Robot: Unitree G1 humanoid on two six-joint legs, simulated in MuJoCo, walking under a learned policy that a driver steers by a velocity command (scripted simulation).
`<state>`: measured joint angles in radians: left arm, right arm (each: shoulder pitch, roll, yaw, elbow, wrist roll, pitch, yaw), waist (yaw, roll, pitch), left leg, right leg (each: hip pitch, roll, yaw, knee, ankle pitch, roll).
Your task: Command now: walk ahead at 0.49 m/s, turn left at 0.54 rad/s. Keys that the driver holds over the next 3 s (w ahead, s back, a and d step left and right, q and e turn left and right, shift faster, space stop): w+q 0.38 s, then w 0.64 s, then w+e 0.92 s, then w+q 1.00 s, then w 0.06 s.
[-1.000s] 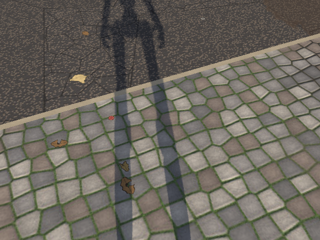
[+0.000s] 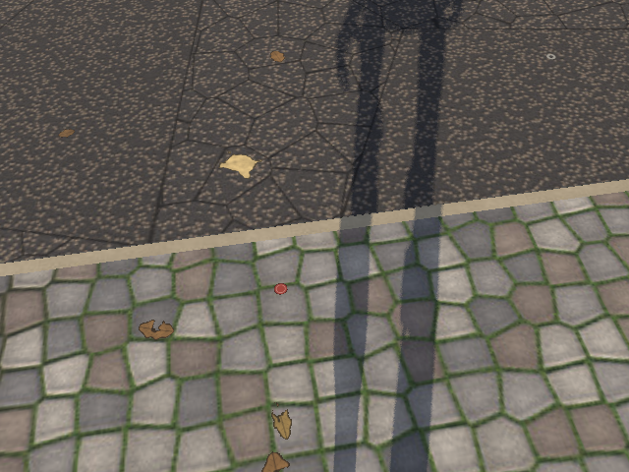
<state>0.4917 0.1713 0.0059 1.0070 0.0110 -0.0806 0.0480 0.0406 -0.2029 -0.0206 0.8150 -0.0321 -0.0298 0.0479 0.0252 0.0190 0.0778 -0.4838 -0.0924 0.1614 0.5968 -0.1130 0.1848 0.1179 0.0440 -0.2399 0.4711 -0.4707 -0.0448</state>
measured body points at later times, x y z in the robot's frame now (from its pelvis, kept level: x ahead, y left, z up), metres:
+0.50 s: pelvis +0.27 -0.01 +0.02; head +0.31 +0.01 +0.46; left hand +0.45 +0.25 -0.07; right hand +0.28 -0.29 -0.10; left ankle +0.11 +0.02 -0.72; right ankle +0.46 -0.10 -0.69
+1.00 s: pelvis +0.52 +0.04 +0.02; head +0.55 +0.05 +0.47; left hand +0.38 +0.24 -0.11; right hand +0.79 -0.08 -0.08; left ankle +0.63 +0.20 -0.68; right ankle +0.47 -0.08 -0.72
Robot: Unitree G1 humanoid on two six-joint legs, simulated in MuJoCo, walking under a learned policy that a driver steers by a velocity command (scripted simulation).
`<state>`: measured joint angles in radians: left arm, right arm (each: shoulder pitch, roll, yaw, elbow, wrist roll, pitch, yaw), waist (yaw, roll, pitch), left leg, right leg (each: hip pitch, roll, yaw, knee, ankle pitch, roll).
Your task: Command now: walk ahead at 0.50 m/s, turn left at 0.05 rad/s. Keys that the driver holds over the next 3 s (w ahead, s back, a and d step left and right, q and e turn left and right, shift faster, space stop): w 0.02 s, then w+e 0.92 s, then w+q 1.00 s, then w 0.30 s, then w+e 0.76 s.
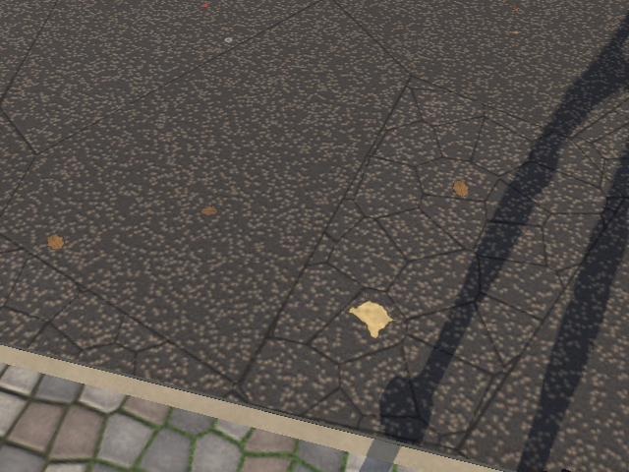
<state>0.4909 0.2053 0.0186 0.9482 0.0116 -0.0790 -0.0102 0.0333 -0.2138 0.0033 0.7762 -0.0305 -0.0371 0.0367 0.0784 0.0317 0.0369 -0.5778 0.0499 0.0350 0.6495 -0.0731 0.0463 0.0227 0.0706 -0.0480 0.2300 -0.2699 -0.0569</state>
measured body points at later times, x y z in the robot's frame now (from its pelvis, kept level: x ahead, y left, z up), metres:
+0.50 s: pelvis +0.24 +0.03 +0.00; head +0.26 +0.03 +0.45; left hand +0.43 +0.24 -0.12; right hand +0.16 -0.21 -0.14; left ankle +0.16 +0.10 -0.74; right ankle +0.37 -0.13 -0.69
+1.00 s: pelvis +0.46 -0.07 +0.00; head +0.46 -0.09 +0.45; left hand +0.58 +0.20 -0.12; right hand +0.48 -0.38 -0.11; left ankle +0.68 +0.04 -0.68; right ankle +0.37 -0.08 -0.74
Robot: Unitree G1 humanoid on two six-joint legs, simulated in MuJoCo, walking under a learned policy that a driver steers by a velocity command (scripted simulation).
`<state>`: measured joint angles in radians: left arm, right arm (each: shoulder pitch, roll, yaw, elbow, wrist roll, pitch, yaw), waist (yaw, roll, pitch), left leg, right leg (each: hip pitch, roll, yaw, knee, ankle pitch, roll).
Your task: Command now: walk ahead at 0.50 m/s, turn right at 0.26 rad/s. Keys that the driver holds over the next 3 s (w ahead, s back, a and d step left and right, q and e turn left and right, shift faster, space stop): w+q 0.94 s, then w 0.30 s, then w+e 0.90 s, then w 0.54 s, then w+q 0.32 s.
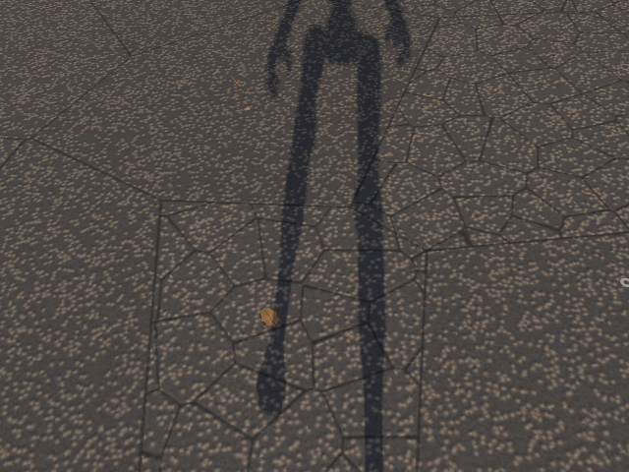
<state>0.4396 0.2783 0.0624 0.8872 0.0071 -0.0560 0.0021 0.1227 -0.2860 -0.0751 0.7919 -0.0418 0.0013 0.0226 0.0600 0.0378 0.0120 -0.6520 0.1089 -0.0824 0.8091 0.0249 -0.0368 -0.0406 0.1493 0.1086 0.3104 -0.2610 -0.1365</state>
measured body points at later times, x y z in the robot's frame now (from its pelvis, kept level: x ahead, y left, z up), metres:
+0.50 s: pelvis +0.34 +0.11 -0.15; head +0.39 +0.12 +0.30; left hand +0.37 +0.37 -0.29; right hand +0.42 -0.13 -0.29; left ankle +0.36 +0.17 -0.88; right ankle +0.30 -0.02 -0.75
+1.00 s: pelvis +0.60 +0.13 -0.14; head +0.63 +0.13 +0.31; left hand +0.55 +0.42 -0.25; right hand +0.80 -0.08 -0.27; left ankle +0.55 +0.25 -0.80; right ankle +0.64 +0.06 -0.88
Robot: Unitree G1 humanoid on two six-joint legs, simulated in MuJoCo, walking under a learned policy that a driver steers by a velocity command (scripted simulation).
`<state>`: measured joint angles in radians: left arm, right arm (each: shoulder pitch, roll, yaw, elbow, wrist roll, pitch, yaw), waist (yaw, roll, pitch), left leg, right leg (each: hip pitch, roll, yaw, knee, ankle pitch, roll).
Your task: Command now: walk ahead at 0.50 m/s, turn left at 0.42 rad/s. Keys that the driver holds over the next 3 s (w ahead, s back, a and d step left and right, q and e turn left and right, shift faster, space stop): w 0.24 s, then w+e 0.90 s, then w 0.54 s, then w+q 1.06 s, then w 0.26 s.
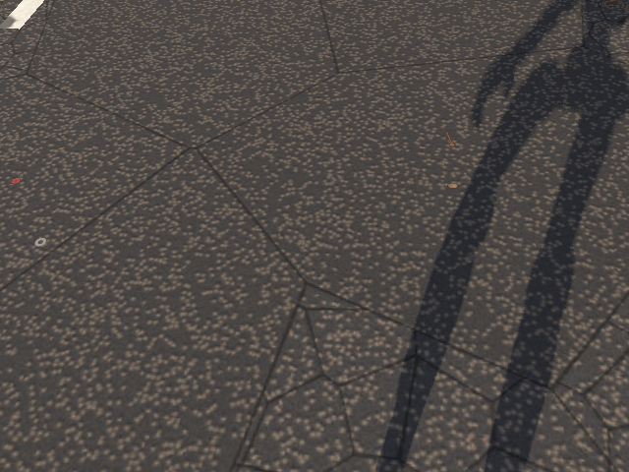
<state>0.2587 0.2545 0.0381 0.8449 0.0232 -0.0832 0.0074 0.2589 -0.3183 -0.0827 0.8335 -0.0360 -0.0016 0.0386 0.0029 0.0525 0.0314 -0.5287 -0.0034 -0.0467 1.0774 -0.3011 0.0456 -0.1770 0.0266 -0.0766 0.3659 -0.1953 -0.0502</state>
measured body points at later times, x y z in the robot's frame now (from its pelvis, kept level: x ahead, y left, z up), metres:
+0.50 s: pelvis +0.24 +0.06 +0.00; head +0.26 +0.08 +0.45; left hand +0.26 +0.32 -0.15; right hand +0.32 -0.19 -0.12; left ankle +0.23 +0.13 -0.74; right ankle +0.23 -0.09 -0.66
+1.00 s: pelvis +0.49 -0.01 -0.01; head +0.52 -0.02 +0.44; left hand +0.65 +0.24 -0.14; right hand +0.51 -0.28 -0.14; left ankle +0.49 +0.16 -0.65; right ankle +0.51 -0.05 -0.74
